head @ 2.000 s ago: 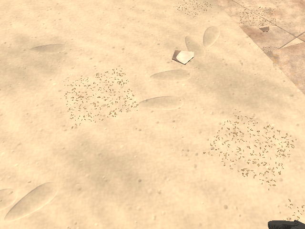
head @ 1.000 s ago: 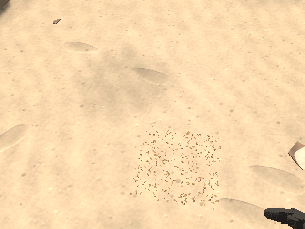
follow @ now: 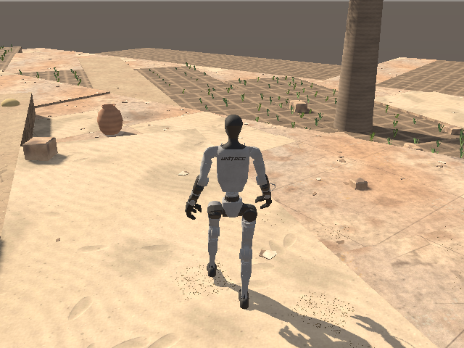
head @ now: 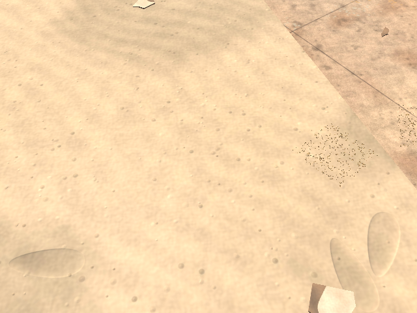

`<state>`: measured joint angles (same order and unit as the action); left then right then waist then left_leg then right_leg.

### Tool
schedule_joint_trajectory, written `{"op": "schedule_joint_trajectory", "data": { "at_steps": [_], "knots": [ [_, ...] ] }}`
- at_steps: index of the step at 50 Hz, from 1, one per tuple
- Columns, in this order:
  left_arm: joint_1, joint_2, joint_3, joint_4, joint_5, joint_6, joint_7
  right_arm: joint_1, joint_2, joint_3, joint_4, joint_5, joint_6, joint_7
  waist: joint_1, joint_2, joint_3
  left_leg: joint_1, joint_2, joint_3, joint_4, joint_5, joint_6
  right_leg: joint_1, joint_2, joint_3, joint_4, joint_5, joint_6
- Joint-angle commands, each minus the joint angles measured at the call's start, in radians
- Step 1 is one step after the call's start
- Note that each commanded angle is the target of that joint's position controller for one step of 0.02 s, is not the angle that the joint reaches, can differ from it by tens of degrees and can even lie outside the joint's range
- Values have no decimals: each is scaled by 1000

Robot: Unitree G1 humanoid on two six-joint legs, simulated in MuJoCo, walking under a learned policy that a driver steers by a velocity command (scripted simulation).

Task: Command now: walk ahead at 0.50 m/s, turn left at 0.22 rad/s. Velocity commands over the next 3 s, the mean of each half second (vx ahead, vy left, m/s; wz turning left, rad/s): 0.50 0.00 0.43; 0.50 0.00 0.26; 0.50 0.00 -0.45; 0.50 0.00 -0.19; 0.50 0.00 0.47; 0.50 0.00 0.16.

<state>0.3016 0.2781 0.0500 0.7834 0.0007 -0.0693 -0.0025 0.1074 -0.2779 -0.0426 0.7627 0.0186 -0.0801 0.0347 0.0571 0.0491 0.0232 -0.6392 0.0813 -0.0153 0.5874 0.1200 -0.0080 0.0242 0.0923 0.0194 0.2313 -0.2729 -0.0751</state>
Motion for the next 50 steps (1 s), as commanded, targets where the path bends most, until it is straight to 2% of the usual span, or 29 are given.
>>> {"op": "schedule_joint_trajectory", "data": {
  "at_steps": [1,4,5,6,7,8,9,10,11,12,13,16,18,21,26,28,29,30,31,32,33,34,35,36,38,40,43,47,50],
  "knots": [
    [52,170,48,-3,-2,1,7,-144,-81,-13,-110,5,-21,21,34,-94,66,-64,-11,-9,-41,-62,43,47,-333,59,-37,364,-117],
    [18,193,56,-4,-2,16,19,-58,-111,-27,-103,-2,-17,31,-23,-126,-7,68,-77,49,-43,-196,93,107,-332,5,108,773,-78],
    [0,200,57,-10,-1,25,25,41,-140,-44,-81,-6,-13,27,-78,-129,-75,204,-120,85,-49,-211,116,100,-307,-27,246,946,-58],
    [-10,190,50,-21,1,32,33,179,-185,-69,-49,-7,-9,18,-150,-101,-158,421,-132,65,-67,-167,148,6,-264,-69,456,952,-22],
    [61,133,28,-58,18,20,35,305,-282,-95,-43,-12,-4,6,-154,62,-293,789,87,-293,-57,-172,276,-327,-175,-101,822,597,39],
    [98,61,1,-57,22,-8,19,319,-260,-87,-40,8,-4,8,-125,235,-383,1014,247,-767,-223,-330,423,-645,19,-1,1104,-243,94],
    [32,143,15,-72,-9,-40,-2,311,-194,-66,-41,11,-2,6,-164,131,-335,1007,229,-741,-275,-473,374,-762,-51,124,1164,-243,69],
    [-61,155,15,-104,-35,-60,-11,266,-173,-62,-56,2,0,0,-164,61,-217,887,197,-612,-288,-465,335,-792,-97,110,1128,-171,54],
    [-113,145,12,-119,-22,-70,-10,213,-164,-58,-66,-6,1,-2,-133,-37,-115,732,161,-519,-309,-372,314,-781,-134,92,1029,-116,50],
    [-124,154,21,-120,3,-68,-3,172,-138,-48,-78,-12,0,-6,-101,-57,-81,632,130,-453,-326,-270,299,-726,-165,89,937,-75,56],
    [-111,148,24,-123,12,-60,-2,150,-135,-45,-92,-19,2,-9,-74,-29,-65,562,107,-427,-346,-195,303,-674,-172,87,899,-58,67],
    [-85,115,18,-125,18,-34,4,144,-154,-51,-100,-10,4,-23,-46,-3,-46,449,75,-341,-376,-70,313,-636,-176,55,760,-24,116],
    [-154,92,8,-145,19,-28,8,162,-180,-60,-94,-4,8,-36,-66,-3,-24,395,39,-283,-382,-59,289,-621,-161,40,615,107,143],
    [-262,67,-1,-168,13,-36,3,204,-185,-63,-79,3,21,-48,-112,17,-20,344,-14,-240,-360,-120,235,-524,-112,29,398,324,156],
    [-331,109,16,-193,-7,-54,-13,267,-173,-64,-56,11,41,-56,-125,43,-28,468,30,-369,-253,-210,203,-478,-82,74,253,303,130],
    [-279,132,29,-181,-10,-63,-15,249,-172,-66,-62,6,48,-57,-87,73,-36,500,44,-417,-186,-181,185,-411,-84,70,225,225,94],
    [-199,150,42,-161,-6,-67,-10,235,-151,-60,-70,4,48,-55,-42,72,-71,485,12,-402,-114,-144,161,-291,-91,56,184,229,65],
    [-74,190,56,-147,11,-72,-2,226,-102,-41,-85,-5,44,-50,19,27,-184,407,-37,-346,87,-175,128,-68,-200,142,212,205,7],
    [52,272,77,-132,27,-64,5,328,-35,-20,-106,-2,36,-50,13,-183,-336,127,-173,-203,413,-480,57,290,-424,473,201,107,-121],
    [98,259,80,-97,2,-49,-5,378,-72,-17,-121,17,29,-49,-1,-384,-365,-100,-152,-155,620,-733,35,359,-542,803,109,-148,-203],
    [44,168,57,-118,-5,-45,-3,310,-162,-40,-104,22,32,-50,22,-233,-221,-161,-90,-175,699,-649,25,241,-495,700,74,-266,-160],
    [-4,133,45,-123,0,-37,0,222,-181,-47,-118,11,39,-49,26,-156,-118,-157,-59,-135,702,-566,19,115,-447,535,64,-186,-118],
    [-38,115,36,-116,7,-33,-2,180,-162,-46,-129,0,40,-47,9,-121,-53,-128,-35,-123,661,-507,16,0,-396,430,37,-69,-105],
    [-57,95,28,-105,12,-34,-3,166,-142,-47,-134,-4,41,-43,-12,-133,-18,-95,-12,-123,615,-469,17,-74,-358,353,11,16,-99],
    [-52,88,24,-81,11,-41,-11,184,-87,-35,-132,2,41,-36,-41,-160,-7,-24,-5,-101,542,-451,17,-156,-316,276,-33,105,-116],
    [-47,115,31,-62,-4,-44,-15,150,-64,-24,-146,-12,35,-33,-54,-149,0,-27,8,-63,428,-423,8,-172,-313,237,-62,203,-151],
    [-39,156,42,-49,-19,-33,-12,45,-40,-5,-167,-23,11,-22,-28,-124,4,29,3,-29,187,-276,-5,-189,-284,170,-69,295,-151],
    [47,191,51,-11,-32,-14,-6,-71,-61,-6,-189,-6,-8,-8,10,-129,2,148,-50,-15,-3,-142,-22,-187,-287,165,-38,289,-127],
    [67,198,54,5,-37,1,2,-70,-99,-22,-195,0,-20,-4,-23,-146,-7,244,-59,-30,-92,-167,6,-156,-313,218,23,242,-91]
  ]
}}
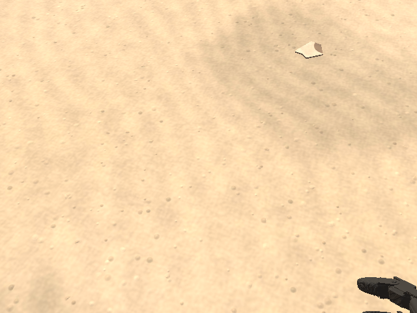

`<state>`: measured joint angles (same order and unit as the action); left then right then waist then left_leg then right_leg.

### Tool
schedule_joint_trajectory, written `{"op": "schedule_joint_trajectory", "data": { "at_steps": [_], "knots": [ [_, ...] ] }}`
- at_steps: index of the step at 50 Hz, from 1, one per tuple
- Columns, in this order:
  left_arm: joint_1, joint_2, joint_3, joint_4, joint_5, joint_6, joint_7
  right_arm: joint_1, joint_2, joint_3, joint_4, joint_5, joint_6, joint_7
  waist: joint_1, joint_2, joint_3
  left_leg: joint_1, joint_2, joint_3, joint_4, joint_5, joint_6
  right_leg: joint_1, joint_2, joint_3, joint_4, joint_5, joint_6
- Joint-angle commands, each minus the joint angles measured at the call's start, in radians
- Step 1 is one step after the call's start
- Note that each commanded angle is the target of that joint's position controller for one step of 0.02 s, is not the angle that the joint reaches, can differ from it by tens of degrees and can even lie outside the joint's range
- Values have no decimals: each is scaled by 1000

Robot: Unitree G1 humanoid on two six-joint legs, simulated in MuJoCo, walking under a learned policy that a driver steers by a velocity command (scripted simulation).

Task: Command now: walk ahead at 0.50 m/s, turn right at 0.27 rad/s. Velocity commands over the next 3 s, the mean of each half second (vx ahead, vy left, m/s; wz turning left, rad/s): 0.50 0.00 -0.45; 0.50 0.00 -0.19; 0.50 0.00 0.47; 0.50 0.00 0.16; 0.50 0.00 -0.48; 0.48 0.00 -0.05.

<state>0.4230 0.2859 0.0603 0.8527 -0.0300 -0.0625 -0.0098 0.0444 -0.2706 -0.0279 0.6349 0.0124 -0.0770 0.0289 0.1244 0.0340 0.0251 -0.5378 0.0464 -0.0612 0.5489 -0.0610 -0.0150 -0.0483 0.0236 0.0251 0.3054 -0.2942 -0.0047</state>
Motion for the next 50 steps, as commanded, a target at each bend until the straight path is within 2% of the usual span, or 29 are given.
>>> {"op": "schedule_joint_trajectory", "data": {
  "at_steps": [1,2,3,4,5,6,8,10,12,15,18,23,25,26,27,28,29,30,31,32,33,34,35,37,39,42,44,47,50],
  "knots": [
    [-59,185,41,-62,-5,-2,12,42,-120,-46,-52,4,-25,-2,-126,-129,-29,235,-28,25,-90,13,30,-99,-231,203,-2,283,-141],
    [-54,160,32,-62,2,-2,12,136,-153,-65,-25,-2,-25,-11,-171,-118,-83,392,-25,30,-104,-6,54,-137,-183,174,107,341,-114],
    [-70,100,10,-85,19,-6,10,286,-213,-85,-8,-22,-25,-24,-245,-47,-204,628,123,-104,-85,-24,113,-267,-119,125,363,217,-73],
    [36,5,-20,-114,17,-20,13,369,-298,-105,9,-34,-8,-28,-221,220,-346,919,368,-471,-143,-164,244,-586,1,10,705,-195,-9],
    [26,84,-1,-106,-7,-26,15,389,-229,-90,23,-26,-3,-23,-239,212,-333,878,375,-627,-225,-357,277,-706,-25,87,874,-291,-3],
    [-40,144,18,-117,-18,-23,15,338,-175,-73,24,-15,-5,-22,-234,143,-199,776,341,-499,-246,-383,243,-761,-67,98,929,-213,-7],
    [-102,129,23,-125,-2,-10,16,226,-104,-51,27,-17,-9,-17,-184,96,-76,582,262,-297,-300,-227,210,-722,-120,74,889,-82,0],
    [-99,91,22,-128,0,13,11,171,-82,-49,39,-25,-20,-16,-138,105,-25,454,228,-169,-361,-100,198,-641,-151,75,843,-18,8],
    [-122,60,17,-144,3,28,8,160,-98,-59,56,-23,-32,-19,-123,71,-4,417,233,-86,-397,9,211,-640,-158,72,804,33,20],
    [-183,44,10,-174,10,34,-2,169,-130,-73,84,-24,-36,-27,-127,35,10,425,226,28,-417,92,211,-652,-160,66,660,166,27],
    [-276,32,0,-203,9,27,-24,185,-160,-81,104,-17,-28,-35,-158,20,31,429,209,131,-423,112,187,-601,-143,20,486,303,11],
    [-398,59,5,-268,10,33,-47,243,-208,-99,146,9,-4,-37,-183,11,65,561,249,203,-369,172,148,-594,-117,-39,350,238,-45],
    [-369,88,21,-279,14,38,-50,241,-239,-108,150,18,10,-40,-148,37,22,604,248,238,-243,471,126,-501,-59,-96,337,134,-84],
    [-285,117,39,-263,14,41,-48,234,-249,-110,149,22,19,-43,-94,42,-34,597,233,263,-102,624,111,-378,-13,-129,321,105,-110],
    [-122,168,71,-218,10,45,-38,231,-233,-102,145,22,25,-46,-9,21,-119,515,193,295,112,650,79,-144,38,-140,273,149,-145],
    [35,261,106,-184,3,57,-16,260,-180,-80,127,-10,21,-49,41,-113,-213,261,144,302,440,305,27,158,-87,83,251,167,-209],
    [-25,353,108,-205,-2,45,-16,340,-52,-37,69,-38,-6,-37,-90,-336,-308,-144,-66,162,754,-536,-27,408,-313,672,103,-79,-392],
    [-7,260,81,-232,2,27,-24,223,-145,-51,65,1,-37,-25,-6,-192,-362,-239,-46,-27,832,-531,-7,419,-349,784,-16,-172,-383],
    [-37,212,66,-220,11,12,-27,145,-180,-60,38,32,-54,-19,-7,-151,-222,-306,-9,-19,806,-430,17,323,-326,651,-29,-97,-339],
    [-89,191,58,-224,10,5,-25,138,-165,-55,43,17,-63,-26,-49,-75,-150,-266,33,-20,726,-345,27,187,-283,539,-22,7,-309],
    [-154,162,50,-235,16,5,-21,144,-167,-60,54,-9,-63,-34,-90,-58,-104,-197,61,-22,641,-292,21,62,-246,449,-26,121,-287],
    [-197,125,36,-250,31,4,-15,181,-168,-63,72,-12,-52,-31,-127,-81,-100,-126,89,-25,605,-249,17,-15,-229,381,-45,211,-276],
    [-213,109,30,-252,37,0,-12,206,-158,-62,85,-11,-38,-27,-140,-91,-100,-86,96,-15,577,-226,8,-58,-222,345,-66,278,-278],
    [-198,117,29,-229,34,-12,-8,216,-128,-55,101,-14,-15,-25,-144,-83,-83,-70,98,10,521,-171,-16,-113,-212,252,-97,400,-282],
    [-171,134,31,-202,35,-19,0,157,-107,-46,87,-12,-3,-27,-125,-80,-43,-114,105,15,426,-61,-31,-124,-202,180,-127,430,-266],
    [-151,132,26,-174,37,-23,7,87,-91,-37,78,-3,-7,-17,-90,-84,-8,-112,89,26,242,146,-20,-110,-169,80,-155,377,-215],
    [-132,144,27,-152,37,-26,8,32,-80,-30,66,5,-12,-7,-63,-85,18,-92,68,42,142,231,-8,-96,-178,46,-179,325,-198],
    [-96,152,31,-111,35,-23,7,-26,-80,-26,42,14,-14,9,-37,-71,55,-131,44,34,58,228,16,8,-221,14,-179,330,-192],
    [-80,156,36,-83,29,-6,12,-60,-78,-24,12,11,-16,31,-33,-67,65,-190,20,41,10,121,51,146,-264,-11,-118,450,-177]
  ]
}}
Over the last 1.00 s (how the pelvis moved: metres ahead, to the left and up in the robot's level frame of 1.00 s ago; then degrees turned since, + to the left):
0.56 0.12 0.00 23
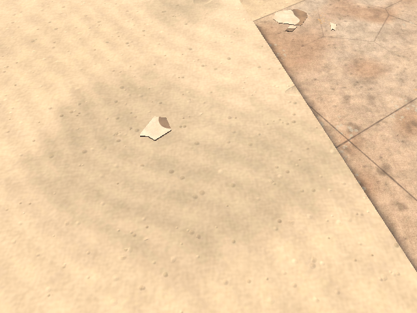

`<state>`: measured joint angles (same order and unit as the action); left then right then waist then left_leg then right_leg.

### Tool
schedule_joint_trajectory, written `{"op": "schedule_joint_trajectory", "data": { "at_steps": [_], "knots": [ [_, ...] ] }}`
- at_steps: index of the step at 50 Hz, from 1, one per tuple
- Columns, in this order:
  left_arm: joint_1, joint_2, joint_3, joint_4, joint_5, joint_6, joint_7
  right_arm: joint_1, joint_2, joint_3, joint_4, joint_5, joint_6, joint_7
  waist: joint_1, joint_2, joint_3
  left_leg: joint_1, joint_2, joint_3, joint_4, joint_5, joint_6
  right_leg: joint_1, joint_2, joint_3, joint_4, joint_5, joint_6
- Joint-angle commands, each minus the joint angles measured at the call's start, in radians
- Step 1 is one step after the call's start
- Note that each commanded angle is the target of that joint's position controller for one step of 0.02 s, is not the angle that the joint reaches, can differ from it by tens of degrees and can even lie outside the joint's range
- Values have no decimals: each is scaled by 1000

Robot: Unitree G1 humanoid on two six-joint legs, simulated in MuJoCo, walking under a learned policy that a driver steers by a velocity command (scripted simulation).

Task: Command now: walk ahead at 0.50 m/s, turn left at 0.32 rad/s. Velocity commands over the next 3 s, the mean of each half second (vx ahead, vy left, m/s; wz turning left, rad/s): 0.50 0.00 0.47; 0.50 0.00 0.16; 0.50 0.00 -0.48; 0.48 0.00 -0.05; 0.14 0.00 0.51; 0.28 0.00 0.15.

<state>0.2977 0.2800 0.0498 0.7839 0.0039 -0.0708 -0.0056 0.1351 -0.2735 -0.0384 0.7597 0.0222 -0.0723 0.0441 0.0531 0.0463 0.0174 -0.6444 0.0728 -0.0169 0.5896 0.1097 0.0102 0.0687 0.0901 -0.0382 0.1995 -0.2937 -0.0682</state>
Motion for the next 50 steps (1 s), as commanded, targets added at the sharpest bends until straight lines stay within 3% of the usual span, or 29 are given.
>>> {"op": "schedule_joint_trajectory", "data": {
  "at_steps": [1,3,4,5,6,7,8,9,10,11,12,15,20,22,25,27,28,29,30,31,32,33,34,36,40,42,46,48,50],
  "knots": [
    [41,167,49,-11,-7,9,11,-145,-78,-15,-120,-1,-22,22,29,-87,63,-73,-20,12,-38,-100,41,60,-338,41,24,544,-103],
    [14,192,56,-19,-7,22,24,-73,-108,-29,-117,-7,-16,25,-19,-127,-9,53,-81,75,-27,-208,76,88,-330,6,161,912,-74],
    [0,200,57,-25,-6,32,31,25,-144,-49,-98,-10,-12,20,-76,-135,-76,187,-123,105,-31,-233,100,75,-310,-20,307,1064,-55],
    [-11,193,51,-33,-6,37,40,169,-194,-75,-70,-8,-9,10,-155,-108,-158,423,-129,73,-68,-172,139,-41,-274,-56,522,1028,-17],
    [62,127,26,-74,12,20,40,303,-300,-106,-60,-15,-3,-6,-163,64,-303,825,106,-308,-54,-167,281,-404,-177,-76,902,636,46],
    [86,60,-2,-75,23,-11,21,301,-271,-94,-63,7,-5,-5,-129,203,-406,1046,261,-774,-213,-286,421,-709,19,57,1168,-244,93],
    [13,142,15,-91,-14,-45,-2,297,-208,-74,-63,4,-1,-9,-173,112,-355,1034,238,-720,-260,-411,369,-826,-55,180,1218,-227,67],
    [-72,150,13,-122,-39,-63,-11,252,-182,-68,-76,-3,0,-14,-169,44,-232,907,204,-586,-275,-411,327,-854,-103,163,1168,-154,51],
    [-112,140,11,-134,-25,-72,-9,192,-170,-63,-85,-7,2,-16,-128,-48,-121,740,166,-493,-299,-325,302,-836,-140,145,1057,-98,49],
    [-119,151,21,-132,0,-67,-1,146,-142,-53,-99,-13,1,-19,-95,-56,-78,630,133,-427,-321,-228,287,-776,-170,140,968,-60,57],
    [-101,146,23,-133,8,-57,-1,120,-139,-50,-115,-21,3,-23,-66,-27,-56,550,111,-402,-344,-162,291,-724,-177,136,935,-43,70],
    [-73,113,17,-133,14,-30,7,107,-162,-58,-121,-15,3,-36,-38,-1,-36,422,77,-315,-375,-37,300,-676,-178,104,796,4,122],
    [-255,66,-3,-174,8,-35,4,170,-191,-69,-93,-1,18,-58,-111,24,-19,331,-8,-227,-350,-117,218,-554,-108,79,427,360,155],
    [-301,79,2,-188,-5,-41,-2,208,-192,-71,-78,4,26,-60,-128,33,-22,366,8,-273,-321,-168,204,-531,-89,95,360,388,150],
    [-303,117,19,-192,-12,-53,-12,224,-181,-70,-72,6,36,-64,-112,54,-30,470,46,-373,-231,-215,182,-512,-87,132,290,306,119],
    [-220,139,35,-172,-13,-62,-11,199,-169,-69,-80,1,41,-64,-58,77,-46,481,41,-404,-151,-191,157,-403,-88,116,248,249,77],
    [-128,167,50,-155,-3,-67,-4,196,-134,-57,-88,-4,39,-61,-11,64,-109,447,-5,-371,-35,-168,126,-244,-127,133,236,238,39],
    [17,221,65,-145,12,-67,5,209,-72,-34,-106,-20,34,-57,45,-52,-247,332,-72,-280,239,-315,88,5,-299,298,249,169,-24],
    [94,298,85,-102,15,-50,1,356,-21,-15,-135,10,24,-54,-21,-392,-352,-21,-192,-152,556,-718,27,293,-517,767,164,-47,-198],
    [82,203,68,-111,-7,-47,-5,335,-128,-33,-104,20,23,-59,11,-279,-284,-135,-106,-174,676,-675,13,245,-510,845,106,-290,-184],
    [47,146,51,-114,-7,-43,-3,222,-177,-47,-113,11,26,-59,40,-183,-155,-155,-79,-158,699,-578,9,127,-454,682,91,-260,-138],
    [3,129,41,-114,5,-38,-5,164,-163,-46,-124,-2,29,-61,26,-117,-88,-124,-52,-129,678,-512,4,12,-406,557,80,-121,-116],
    [-24,109,34,-104,8,-34,-6,127,-148,-46,-137,-12,25,-57,11,-115,-32,-109,-32,-128,630,-471,2,-73,-369,472,61,-7,-118],
    [-32,88,24,-86,9,-37,-8,131,-105,-39,-143,-7,20,-47,-29,-159,-10,-34,-6,-102,543,-445,4,-165,-312,377,20,119,-125],
    [-25,143,38,-62,-20,-31,-8,51,-50,-13,-166,-28,4,-37,-33,-140,-3,10,7,-32,276,-378,-19,-215,-295,297,-19,290,-169],
    [-9,171,47,-50,-25,-22,-3,-16,-39,-4,-174,-23,-9,-29,-13,-132,-1,85,-15,-18,122,-262,-30,-250,-271,249,-19,307,-154],
    [68,186,51,-16,-37,-4,2,-109,-73,-13,-193,-8,-23,-17,11,-139,-2,192,-56,-21,-29,-144,-38,-242,-284,269,15,276,-128],
    [74,191,54,-9,-40,5,7,-101,-97,-24,-195,-5,-31,-16,-16,-146,-7,267,-58,-31,-90,-152,-18,-233,-297,305,55,230,-102],
    [72,164,45,-9,-33,9,11,16,-135,-48,-158,-11,-33,-27,-85,-137,-59,478,-60,-16,-143,-175,17,-280,-249,282,176,268,-59]
  ]
}}
Over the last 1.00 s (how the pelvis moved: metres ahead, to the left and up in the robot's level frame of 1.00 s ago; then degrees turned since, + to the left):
0.51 -0.13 0.00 -20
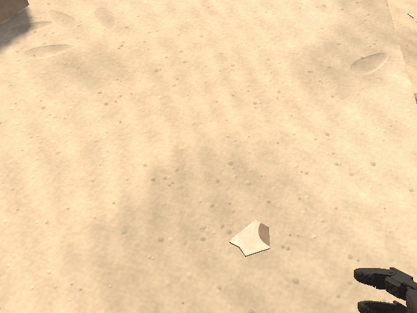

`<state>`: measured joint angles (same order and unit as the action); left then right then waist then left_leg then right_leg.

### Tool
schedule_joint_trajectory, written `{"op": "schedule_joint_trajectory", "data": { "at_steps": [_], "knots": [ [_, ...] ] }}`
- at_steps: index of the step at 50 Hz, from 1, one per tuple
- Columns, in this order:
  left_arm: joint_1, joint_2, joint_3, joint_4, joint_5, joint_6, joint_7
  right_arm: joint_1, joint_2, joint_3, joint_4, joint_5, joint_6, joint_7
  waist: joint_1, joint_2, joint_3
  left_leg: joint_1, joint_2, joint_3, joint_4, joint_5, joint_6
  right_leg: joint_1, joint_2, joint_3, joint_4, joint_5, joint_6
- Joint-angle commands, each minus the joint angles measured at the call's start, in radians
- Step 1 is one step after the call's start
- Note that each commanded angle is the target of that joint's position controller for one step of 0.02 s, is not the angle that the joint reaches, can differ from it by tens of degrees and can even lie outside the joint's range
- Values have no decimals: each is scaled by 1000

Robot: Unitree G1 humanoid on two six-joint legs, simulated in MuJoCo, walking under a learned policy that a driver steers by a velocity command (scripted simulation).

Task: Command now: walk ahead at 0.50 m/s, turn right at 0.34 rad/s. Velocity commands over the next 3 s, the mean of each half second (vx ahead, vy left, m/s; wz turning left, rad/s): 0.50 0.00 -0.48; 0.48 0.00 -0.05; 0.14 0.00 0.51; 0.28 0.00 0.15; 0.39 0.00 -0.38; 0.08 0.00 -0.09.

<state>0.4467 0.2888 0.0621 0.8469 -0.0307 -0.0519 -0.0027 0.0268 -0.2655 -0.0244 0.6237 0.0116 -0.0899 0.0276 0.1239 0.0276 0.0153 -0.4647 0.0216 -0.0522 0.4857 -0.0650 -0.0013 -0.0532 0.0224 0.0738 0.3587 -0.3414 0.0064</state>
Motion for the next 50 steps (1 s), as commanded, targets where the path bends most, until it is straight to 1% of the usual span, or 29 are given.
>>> {"op": "schedule_joint_trajectory", "data": {
  "at_steps": [1,2,3,4,5,6,7,8,10,12,16,21,23,24,25,26,27,28,29,30,31,32,33,35,37,41,45,48,50],
  "knots": [
    [-92,104,14,-87,14,-13,5,252,-190,-81,-5,-16,-16,-22,-222,-72,-148,498,99,-72,-31,-26,76,-253,-119,124,224,258,-95],
    [-25,14,-13,-118,24,-26,8,370,-280,-102,7,-33,-3,-31,-234,160,-294,808,337,-380,-57,-112,180,-532,-1,2,567,-62,-29],
    [5,55,-7,-128,-3,-33,10,409,-256,-99,32,-27,6,-23,-230,275,-323,809,412,-654,-168,-352,259,-696,-3,29,774,-258,-17],
    [-43,133,17,-123,-16,-30,11,356,-188,-80,32,-14,5,-21,-225,166,-188,701,374,-564,-198,-444,232,-755,-56,60,861,-184,-19],
    [-94,138,22,-129,-12,-23,11,300,-147,-66,30,-11,4,-20,-207,129,-106,599,333,-435,-215,-383,204,-755,-85,40,867,-105,-19],
    [-114,126,23,-128,-3,-15,10,244,-111,-55,33,-15,2,-16,-180,100,-54,505,290,-336,-244,-285,191,-726,-109,32,841,-43,-13],
    [-121,111,26,-130,2,-5,8,207,-87,-49,39,-21,-2,-14,-154,109,-19,431,262,-255,-273,-193,182,-691,-133,37,808,2,-9],
    [-120,91,23,-132,1,5,5,184,-85,-51,45,-24,-7,-15,-136,112,-1,376,247,-191,-300,-128,176,-650,-145,33,790,33,-5],
    [-142,60,18,-147,4,18,1,177,-98,-61,62,-24,-20,-18,-123,83,9,345,246,-102,-332,-2,189,-644,-151,26,761,94,7],
    [-182,49,15,-169,9,23,-2,186,-120,-71,82,-24,-25,-23,-124,50,18,353,249,-30,-346,79,197,-665,-154,28,679,166,17],
    [-298,28,0,-207,10,15,-29,205,-161,-83,112,-17,-16,-33,-159,27,41,364,228,111,-355,126,173,-611,-139,-24,441,355,2],
    [-424,50,2,-274,9,20,-55,267,-208,-100,156,9,8,-35,-187,16,76,491,269,185,-309,185,137,-602,-114,-84,296,301,-52],
    [-406,77,16,-288,14,24,-58,267,-238,-108,161,17,22,-39,-157,41,39,536,270,221,-195,472,116,-518,-60,-139,279,198,-90],
    [-339,101,32,-278,16,27,-58,263,-252,-112,159,21,30,-41,-113,49,-13,538,260,241,-73,635,105,-416,-18,-169,275,161,-115],
    [-192,144,59,-240,13,31,-52,250,-247,-109,156,24,38,-44,-28,34,-91,478,229,274,125,698,78,-209,32,-189,223,199,-149],
    [-18,216,94,-195,6,39,-34,270,-208,-92,146,9,36,-50,46,-34,-182,265,191,279,411,491,36,97,-9,-73,202,222,-198],
    [-44,338,110,-201,-8,33,-24,366,-63,-43,85,-37,16,-38,-77,-318,-255,-195,-6,227,787,-449,-34,416,-280,497,117,58,-380],
    [-16,269,85,-241,3,17,-28,278,-126,-47,79,-7,-21,-25,-7,-204,-407,-301,-42,-23,908,-538,-21,476,-356,771,-38,-90,-428],
    [-45,211,67,-225,14,3,-32,175,-181,-62,48,33,-40,-16,9,-142,-265,-384,6,-37,897,-436,2,394,-332,634,-67,-34,-370],
    [-101,172,55,-219,14,-4,-30,181,-167,-56,60,32,-49,-19,-35,-87,-180,-349,59,-27,813,-341,19,250,-297,487,-61,64,-328],
    [-176,133,42,-228,17,-5,-28,189,-163,-58,80,11,-47,-25,-77,-53,-123,-282,97,-21,734,-282,14,111,-267,383,-62,196,-298],
    [-221,96,29,-239,32,-9,-25,215,-169,-64,96,4,-33,-25,-112,-78,-103,-203,125,-26,694,-245,11,14,-243,308,-82,310,-284],
    [-238,86,24,-240,39,-13,-24,237,-165,-66,107,5,-17,-22,-129,-89,-95,-153,132,-22,677,-227,5,-45,-232,271,-107,364,-283],
    [-230,103,28,-216,35,-32,-25,255,-129,-59,124,2,12,-27,-142,-75,-74,-133,133,-4,632,-186,-15,-109,-228,180,-147,480,-287],
    [-209,119,32,-188,39,-43,-20,204,-108,-52,113,2,28,-32,-130,-63,-29,-186,138,-7,553,-89,-32,-119,-222,108,-184,509,-275],
    [-201,111,29,-159,44,-47,-11,127,-88,-46,110,11,24,-19,-94,-70,13,-193,109,-7,330,164,-19,-90,-182,-37,-216,465,-212],
    [-158,127,37,-116,36,-43,-7,30,-68,-35,76,18,19,0,-48,-58,67,-205,77,11,175,221,5,-1,-224,-94,-238,436,-196],
    [-159,133,41,-96,30,-16,7,0,-68,-36,43,1,13,24,-49,-58,71,-208,40,57,93,139,30,101,-242,-136,-132,686,-170],
    [-182,162,49,-101,19,5,25,56,-99,-51,32,-6,12,36,-86,-104,10,-127,-12,107,88,29,55,148,-243,-149,1,960,-143]
  ]
}}
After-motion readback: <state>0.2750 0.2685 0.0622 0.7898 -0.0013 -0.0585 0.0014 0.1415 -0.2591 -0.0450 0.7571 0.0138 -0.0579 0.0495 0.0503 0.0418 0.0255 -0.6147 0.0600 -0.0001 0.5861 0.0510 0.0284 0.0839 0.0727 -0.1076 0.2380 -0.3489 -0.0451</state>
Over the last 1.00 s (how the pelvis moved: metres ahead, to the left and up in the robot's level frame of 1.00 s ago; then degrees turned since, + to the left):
0.56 0.12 0.00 19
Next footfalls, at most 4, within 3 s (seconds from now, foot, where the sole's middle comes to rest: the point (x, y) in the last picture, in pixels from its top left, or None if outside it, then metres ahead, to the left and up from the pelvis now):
0.02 left None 0.16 0.13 -0.77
0.52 right None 0.39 -0.19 -0.77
1.06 left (269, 237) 0.75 -0.08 -0.77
1.52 right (333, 241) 0.76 -0.30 -0.77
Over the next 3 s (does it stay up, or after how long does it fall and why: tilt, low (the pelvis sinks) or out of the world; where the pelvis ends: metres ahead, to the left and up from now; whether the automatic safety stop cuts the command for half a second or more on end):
stays up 1.11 -0.18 0.00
